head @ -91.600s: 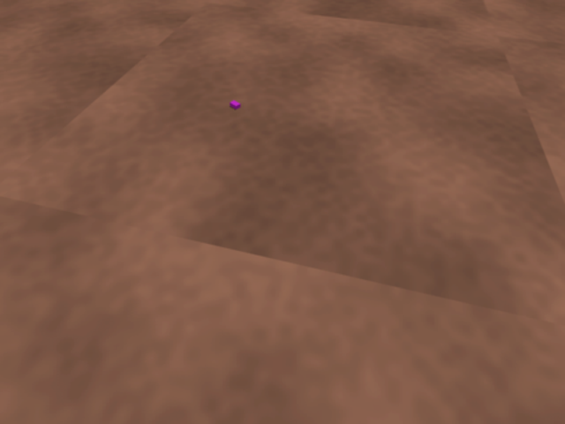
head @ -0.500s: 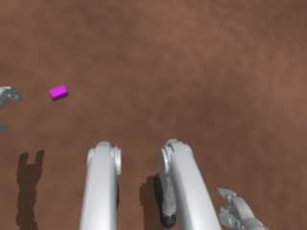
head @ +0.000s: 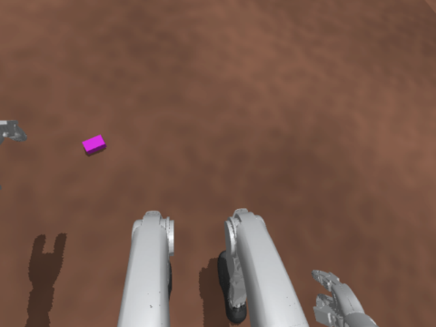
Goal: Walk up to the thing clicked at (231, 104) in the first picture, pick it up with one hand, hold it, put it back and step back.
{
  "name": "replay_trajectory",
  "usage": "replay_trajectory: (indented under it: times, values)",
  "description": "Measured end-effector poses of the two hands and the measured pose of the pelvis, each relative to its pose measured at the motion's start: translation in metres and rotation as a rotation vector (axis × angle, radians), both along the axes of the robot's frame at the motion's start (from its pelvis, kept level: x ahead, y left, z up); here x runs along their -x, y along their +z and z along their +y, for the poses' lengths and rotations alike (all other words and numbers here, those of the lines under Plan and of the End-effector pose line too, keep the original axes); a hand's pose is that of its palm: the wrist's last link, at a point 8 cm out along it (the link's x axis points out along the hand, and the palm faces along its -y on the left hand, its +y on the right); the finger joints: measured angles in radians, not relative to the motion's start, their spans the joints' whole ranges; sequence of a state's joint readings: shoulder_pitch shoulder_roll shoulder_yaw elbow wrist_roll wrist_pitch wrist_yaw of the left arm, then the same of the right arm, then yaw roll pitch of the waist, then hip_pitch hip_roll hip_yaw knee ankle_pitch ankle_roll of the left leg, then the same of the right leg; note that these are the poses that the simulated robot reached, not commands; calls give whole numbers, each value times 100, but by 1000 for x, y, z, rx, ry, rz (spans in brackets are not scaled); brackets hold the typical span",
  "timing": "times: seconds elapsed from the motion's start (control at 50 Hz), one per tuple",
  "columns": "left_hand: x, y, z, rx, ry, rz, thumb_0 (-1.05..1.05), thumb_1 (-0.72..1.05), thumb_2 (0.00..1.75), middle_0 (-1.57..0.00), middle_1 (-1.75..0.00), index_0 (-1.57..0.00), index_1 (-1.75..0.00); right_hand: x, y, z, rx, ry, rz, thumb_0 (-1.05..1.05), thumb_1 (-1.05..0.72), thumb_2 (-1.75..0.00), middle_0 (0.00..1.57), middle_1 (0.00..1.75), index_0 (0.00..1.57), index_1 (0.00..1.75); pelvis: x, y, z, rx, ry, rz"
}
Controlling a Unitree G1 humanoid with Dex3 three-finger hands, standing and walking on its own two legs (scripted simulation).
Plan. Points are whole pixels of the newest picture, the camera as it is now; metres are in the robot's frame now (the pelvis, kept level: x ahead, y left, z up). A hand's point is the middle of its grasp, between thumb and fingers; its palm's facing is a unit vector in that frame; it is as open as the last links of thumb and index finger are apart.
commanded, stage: go down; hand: left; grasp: from above
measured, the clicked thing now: (94, 144) +0.59 +0.34 -0.46
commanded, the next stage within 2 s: approach in 1.76 s
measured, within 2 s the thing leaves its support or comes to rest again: neither
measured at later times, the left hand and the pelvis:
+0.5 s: hand out of the picture +0.37 +0.40 -0.02, palm faces -0.44 -0.05 -0.90, open 11.3 cm; pelvis +0.01 +0.00 +0.04, yaw +1 degrees
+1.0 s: hand out of the picture +0.37 +0.40 +0.00, palm faces -0.44 -0.05 -0.90, open 11.8 cm; pelvis +0.02 +0.00 +0.06, yaw +1 degrees
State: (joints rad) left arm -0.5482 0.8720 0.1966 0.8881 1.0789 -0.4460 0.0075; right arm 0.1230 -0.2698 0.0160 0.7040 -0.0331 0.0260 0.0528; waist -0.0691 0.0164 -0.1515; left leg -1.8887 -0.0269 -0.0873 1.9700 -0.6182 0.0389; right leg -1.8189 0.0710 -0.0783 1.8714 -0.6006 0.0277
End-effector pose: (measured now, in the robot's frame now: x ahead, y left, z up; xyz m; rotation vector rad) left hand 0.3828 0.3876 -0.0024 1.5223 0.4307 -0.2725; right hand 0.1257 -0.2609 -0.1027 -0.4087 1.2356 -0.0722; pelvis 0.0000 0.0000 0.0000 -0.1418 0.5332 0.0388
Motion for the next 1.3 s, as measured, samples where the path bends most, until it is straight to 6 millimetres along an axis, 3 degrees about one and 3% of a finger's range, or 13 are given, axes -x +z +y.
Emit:
replay_trajectory:
  times: [0.22, 0.48, 1.3]
  values:
    - [2, 25, 3, 16, 3, 15, 0, 3, 51, -53, -65, -55, -63, 7, 23, 4, 0, -22, 19, 1, -92, -90, 20, 30, 21, 30, -5, 24, 1, -2, 5, -4]
    - [4, 41, 8, 10, -8, 8, 0, -6, 58, -45, -74, -48, -70, -5, 43, 2, 18, -16, 2, 1, -92, -90, 20, 30, 21, 30, -10, 40, 4, 1, 12, -11]
    - [6, 74, 17, 11, 21, 3, 0, -17, 67, -42, -74, -42, -73, -16, 71, 7, -3, -23, 12, 1, -92, -90, 20, 30, 21, 30, -21, 72, 5, -4, 18, -23]
